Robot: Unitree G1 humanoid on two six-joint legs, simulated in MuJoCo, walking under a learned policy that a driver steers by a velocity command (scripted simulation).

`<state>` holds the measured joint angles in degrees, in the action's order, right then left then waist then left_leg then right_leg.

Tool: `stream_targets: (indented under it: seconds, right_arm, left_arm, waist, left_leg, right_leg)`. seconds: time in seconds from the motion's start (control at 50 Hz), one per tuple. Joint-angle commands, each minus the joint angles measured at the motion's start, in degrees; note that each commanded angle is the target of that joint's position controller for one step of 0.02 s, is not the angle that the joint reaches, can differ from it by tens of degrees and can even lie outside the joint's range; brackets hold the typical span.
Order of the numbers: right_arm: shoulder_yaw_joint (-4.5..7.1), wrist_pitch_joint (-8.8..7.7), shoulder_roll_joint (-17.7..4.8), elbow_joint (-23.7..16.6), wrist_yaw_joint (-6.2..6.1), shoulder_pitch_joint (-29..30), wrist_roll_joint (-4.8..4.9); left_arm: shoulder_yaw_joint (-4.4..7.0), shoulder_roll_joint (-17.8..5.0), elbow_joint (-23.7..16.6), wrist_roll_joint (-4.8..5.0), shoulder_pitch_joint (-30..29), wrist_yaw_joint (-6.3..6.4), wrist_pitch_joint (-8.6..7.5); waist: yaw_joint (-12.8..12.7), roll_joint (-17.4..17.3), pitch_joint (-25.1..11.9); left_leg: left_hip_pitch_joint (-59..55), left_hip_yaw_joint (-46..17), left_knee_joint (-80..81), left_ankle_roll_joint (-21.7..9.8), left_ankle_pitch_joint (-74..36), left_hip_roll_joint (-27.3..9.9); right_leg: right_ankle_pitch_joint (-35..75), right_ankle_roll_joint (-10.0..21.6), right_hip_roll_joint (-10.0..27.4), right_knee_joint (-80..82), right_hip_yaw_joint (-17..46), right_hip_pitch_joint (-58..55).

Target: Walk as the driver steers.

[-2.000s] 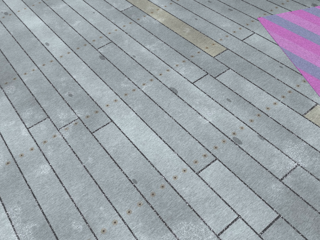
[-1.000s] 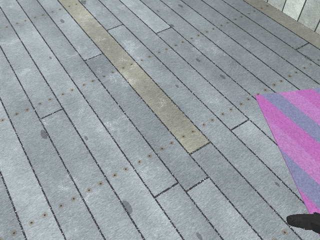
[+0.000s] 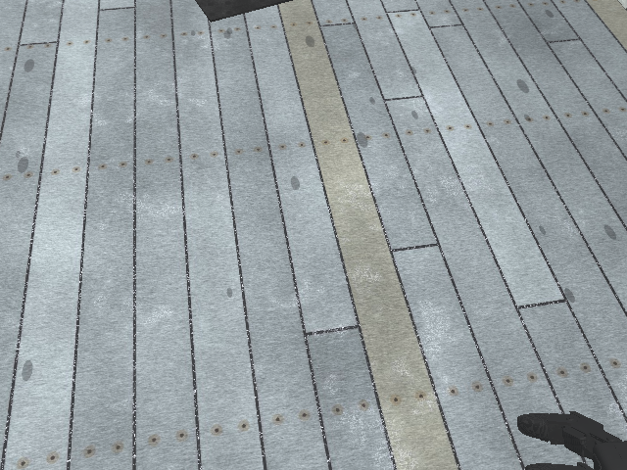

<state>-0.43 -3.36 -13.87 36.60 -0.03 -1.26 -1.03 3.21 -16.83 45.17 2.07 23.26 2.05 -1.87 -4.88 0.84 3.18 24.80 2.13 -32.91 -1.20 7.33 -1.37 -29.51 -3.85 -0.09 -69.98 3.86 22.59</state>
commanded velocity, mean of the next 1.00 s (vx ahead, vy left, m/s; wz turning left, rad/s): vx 0.07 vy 0.00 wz -0.92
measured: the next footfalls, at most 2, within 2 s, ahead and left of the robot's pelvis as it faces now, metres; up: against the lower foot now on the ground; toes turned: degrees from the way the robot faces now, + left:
right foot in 0.28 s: +0.23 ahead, -0.15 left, +0.00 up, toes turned -19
left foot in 0.70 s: +0.35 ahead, +0.03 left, +0.00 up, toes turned -48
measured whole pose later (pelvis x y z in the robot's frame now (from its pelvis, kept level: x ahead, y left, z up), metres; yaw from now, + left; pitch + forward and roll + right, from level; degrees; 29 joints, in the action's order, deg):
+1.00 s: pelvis +0.21 +0.00 +0.02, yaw -55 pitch +1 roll +1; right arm 3.8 1.3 -15.2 40.7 -2.4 -6.1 -1.1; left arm 5.5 -19.8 31.7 1.2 12.1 0.4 4.3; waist 0.7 1.9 4.2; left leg 13.7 7.1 -23.3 0.2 10.6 -2.5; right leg -20.8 -5.7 4.2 -58.8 1.3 31.3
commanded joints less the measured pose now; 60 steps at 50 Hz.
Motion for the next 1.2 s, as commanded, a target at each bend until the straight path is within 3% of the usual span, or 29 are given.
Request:
stream_targets:
  seconds: [0.02,0.04,0.1,0.14,0.22,0.28,0.3,0.32,0.34,0.36,0.38,0.46,0.52,0.66,0.7,0.72,0.74,0.76,0.78,0.82,0.86,0.98,1.06,1.1,1.12,1.14,1.16,1.18,1.2]
  right_arm:
    - [3.53,-0.25,-6.91,-1.01,-0.33,-3.5,0.14]
    - [3.59,-0.42,-5.66,-0.56,-0.43,-1.86,0.39]
    - [4.99,-0.47,-8.36,1.37,-1.97,-0.95,0.22]
    - [5.59,-0.1,-9.59,1.42,-2.32,2.41,1.12]
    - [6.78,0.6,-11.8,3.26,-1.52,0.61,3.33]
    - [6.99,1.13,-10.86,4.23,-0.71,-1.16,3.85]
    - [6.21,1.5,-8.14,3.29,-0.27,-4.08,1.41]
    - [5.5,1.7,-7.65,0.68,-0.1,-6.83,0.08]
    - [6.25,1.78,-11.68,1.54,0.08,-3.58,0.81]
    - [6.29,1.66,-11.62,0.6,-0.04,-1.01,1.81]
    - [6.21,1.64,-10.81,1.53,-0.67,-1.22,1.02]
    - [6.0,2.21,-9.42,3.35,-1.0,-2.64,0.69]
    - [5.36,2.44,-7.72,3.63,-0.91,-1.85,1.11]
    - [6.35,1.68,-9.36,3.41,0.01,-2.28,1.6]
    - [7.36,1.43,-10.85,4.61,0.05,-6.43,1.48]
    - [8.24,1.94,-15.02,4.09,-0.4,-6.55,0.49]
    - [8.37,2.32,-16.18,3.75,-0.61,-5.14,-1.46]
    - [7.55,2.08,-12.89,1.55,-1.05,-1.16,-1.85]
    - [6.82,2.33,-9.94,0.26,-1.81,1.73,-1.04]
    - [6.4,3.07,-9.23,-0.29,-3.05,2.76,0.39]
    - [6.18,3.48,-9.45,-0.1,-3.6,0.35,0.09]
    - [7.56,4.27,-13.1,1.13,-2.35,-5.67,-0.01]
    - [7.28,3.98,-13.73,2.5,-0.07,-5.36,1.91]
    - [5.26,3.38,-9.4,3.76,0.72,-4.11,3.38]
    - [3.9,2.57,-6.15,4.76,1.61,-7.12,2.81]
    - [2.52,2.23,-2.87,3.22,2.51,-6.39,0.3]
    - [4.16,1.99,-7.25,1.97,1.99,-5.09,2.85]
    - [5.86,1.87,-12.74,1.3,1.36,-1.36,4.35]
    - [6.48,1.91,-12.56,1.35,1.19,-2.18,4.64]
  left_arm:
    - [1.73,-3.74,-5.68,-0.41,5.44,0.86,1.97]
    - [1.94,-3.29,-6.47,-0.13,3.53,0.58,2.63]
    - [1.77,-1.99,-9.89,-0.96,-5.15,-0.1,2.87]
    - [1.2,-1.09,-10.42,-1.07,-4.3,-1.94,2.81]
    - [2.94,-5.7,-12.48,-0.91,-8.77,-4.34,4.05]
    - [5.65,-10.12,-11.47,-1.46,-1.72,-3.39,4.37]
    - [7.33,-16.77,-12.28,-1.31,-0.1,-2.03,4.1]
    - [6.98,-20.18,-16.06,-3.85,-4.61,-2.26,3.15]
    - [6.19,-16.52,-17.52,-3.04,-6.02,-3.3,2.06]
    - [5.59,-15.31,-17.25,-2.25,-7.67,-3.3,1.32]
    - [5.36,-13.83,-17.14,-1.08,-9.86,-2.85,1.38]
    - [4.86,-12.17,-19.39,-2.01,-15.24,-0.44,3.04]
    - [5.32,-12.68,-19.25,-1.36,-14.57,0.39,3.67]
    - [5.39,-11.69,-19.77,-1.18,-15.88,0.02,4.84]
    - [4.92,-10.28,-19.99,-0.6,-16.74,-0.15,5.13]
    - [3.98,-6.97,-20.02,-0.59,-13.52,-0.42,5.26]
    - [4.27,-8.07,-21.03,-0.3,-12.95,-0.68,4.59]
    - [5.57,-13.0,-19.82,-0.97,-10.95,-1.09,4.03]
    - [6.13,-14.31,-18.05,-0.75,-10.36,-1.3,4.18]
    - [5.5,-11.57,-16.52,-1.08,-8.8,-1.17,4.98]
    - [4.52,-9.45,-17.47,-0.36,-10.9,-1.35,5.19]
    - [2.54,-5.74,-20.2,-1.17,-16.77,-1.76,4.88]
    - [2.02,-4.72,-17.92,-1.95,-13.19,-1.52,4.74]
    - [1.67,-3.07,-14.27,-2.36,-7.45,-1.58,4.67]
    - [1.74,-4.23,-13.36,-2.36,-5.26,-1.28,4.69]
    - [2.92,-9.78,-13.26,-2.07,0.06,-0.53,4.86]
    - [5.12,-16.26,-12.53,-2.99,1.17,-0.78,4.31]
    - [4.65,-13.92,-12.97,-3.0,-0.72,-1.11,2.5]
    - [3.76,-11.73,-12.08,-2.63,-3.99,-0.97,0.85]
  waist:
    - [1.84,-10.24,-10.27]
    - [1.66,-9.81,-7.8]
    - [3.28,-3.8,-7.15]
    - [1.94,-7.49,-7.95]
    - [2.85,-5.2,-7.24]
    - [-1.5,-0.23,-9.39]
    - [-0.39,15.14,-8.05]
    - [4.08,21.56,-17.39]
    - [0.44,9.86,-20.35]
    - [1.76,7.0,-15.64]
    - [3.52,2.2,-12.04]
    - [6.23,3.33,-11.48]
    - [5.41,3.48,-12.35]
    - [4.52,9.53,-9.88]
    - [6.52,7.64,-9.77]
    - [4.4,-3.26,-11.3]
    - [2.75,-17.86,-8.28]
    - [1.62,-15.12,-6.66]
    - [1.58,-11.32,-5.36]
    - [2.17,-7.8,-4.35]
    - [4.07,-6.65,-3.56]
    - [8.7,-8.74,-6.72]
    - [6.45,-10.28,-8.52]
    - [2.74,-8.69,-8.96]
    - [2.76,-5.38,-12.2]
    - [1.83,8.52,-15.52]
    - [-1.35,15.24,-11.88]
    - [-2.91,11.41,-5.88]
    - [-0.71,13.85,-1.67]
  left_leg:
    - [-20.17,-13.33,12.34,-13.19,-35.87,-18.93]
    - [-16.26,-9.02,14.19,-12.22,-31.52,-17.67]
    - [-14.92,-1.27,16.87,-10.9,-30.21,-15.56]
    - [-13.81,3.25,15.92,-10.15,-29.5,-16.28]
    - [-16.71,7.14,10.14,-6.61,-23.5,-16.39]
    - [-12.46,10.81,-8.43,-1.49,-21.33,-12.46]
    - [0.97,12.68,-26.09,3.39,10.39,-5.82]
    - [16.33,1.84,-42.56,5.78,33.45,3.86]
    - [17.01,-7.53,-44.25,4.38,30.1,2.08]
    - [17.34,-8.23,-42.07,2.92,25.34,1.33]
    - [16.85,-8.71,-37.66,2.71,21.51,-0.13]
    - [7.25,-8.26,-24.05,4.37,14.41,2.31]
    - [4.82,-9.52,-15.87,5.61,11.59,4.27]
    - [-4.0,-10.73,-0.8,4.0,9.4,5.66]
    - [-13.66,-10.48,10.89,2.05,1.95,2.18]
    - [-20.8,-21.3,14.63,-3.13,4.61,-9.82]
    - [-16.95,-34.59,19.56,-10.91,3.67,-18.25]
    - [-14.33,-33.62,19.48,-12.82,4.19,-20.42]
    - [-12.71,-26.27,18.34,-10.72,5.98,-16.7]
    - [-13.69,-17.84,16.7,-8.71,2.8,-12.61]
    - [-14.93,-11.64,17.26,-9.27,-2.24,-11.41]
    - [-21.88,-5.44,16.61,-11.52,-8.19,-14.82]
    - [-18.7,-5.07,13.15,-11.78,-16.18,-14.77]
    - [-13.22,-3.98,9.09,-7.97,-14.76,-12.48]
    - [-6.26,-2.37,7.66,-3.26,-1.89,-9.69]
    - [6.6,2.36,-7.56,1.63,24.69,-3.63]
    - [17.35,0.5,-18.38,2.36,29.69,-1.27]
    - [20.66,-3.79,-26.27,1.69,24.73,-2.77]
    - [24.6,-5.26,-29.12,1.16,19.24,-2.69]
  right_leg:
    - [3.05,-2.26,6.41,-5.66,-0.34,14.44]
    - [3.39,-2.4,7.16,-1.82,-0.42,13.52]
    - [13.9,-0.71,6.83,10.55,-2.81,11.31]
    - [22.17,0.44,7.4,20.89,-3.52,5.64]
    - [23.34,4.57,4.35,30.07,-7.22,0.76]
    - [27.23,10.22,-1.22,38.84,-9.0,-13.72]
    - [58.69,15.34,8.52,43.29,7.84,-22.28]
    - [48.36,28.63,20.21,46.8,34.8,-31.96]
    - [38.72,26.81,19.79,50.46,33.25,-30.09]
    - [33.19,23.71,17.52,51.02,28.69,-25.28]
    - [28.83,20.3,14.28,51.01,24.92,-20.8]
    - [32.09,17.17,8.2,50.21,18.85,-10.4]
    - [27.48,16.46,6.97,49.42,20.89,-9.76]
    - [18.03,13.63,4.31,47.73,28.83,-6.41]
    - [12.67,10.62,0.6,43.16,27.48,-1.86]
    - [-1.76,7.5,-4.75,32.6,19.82,5.6]
    - [-5.29,4.5,-10.09,17.75,8.37,13.03]
    - [-1.71,2.63,-4.78,8.21,7.67,14.56]
    - [2.59,1.79,-3.17,4.71,6.16,13.92]
    - [7.94,0.07,-1.77,-2.71,3.46,15.97]
    - [10.24,-0.87,0.41,-2.31,-0.28,17.18]
    - [7.81,-2.13,4.94,14.03,-3.43,12.72]
    - [5.74,0.57,0.55,29.96,-5.27,-1.01]
    - [19.95,3.64,-0.1,51.1,-5.11,-15.54]
    - [23.66,4.5,2.68,51.72,-1.82,-27.84]
    - [27.38,8.64,16.31,48.64,13.13,-38.26]
    - [-3.51,18.41,25.07,55.62,21.93,-28.84]
    - [-18.0,18.39,22.81,60.37,23.1,-24.46]
    - [-18.47,15.43,20.67,62.11,20.34,-23.3]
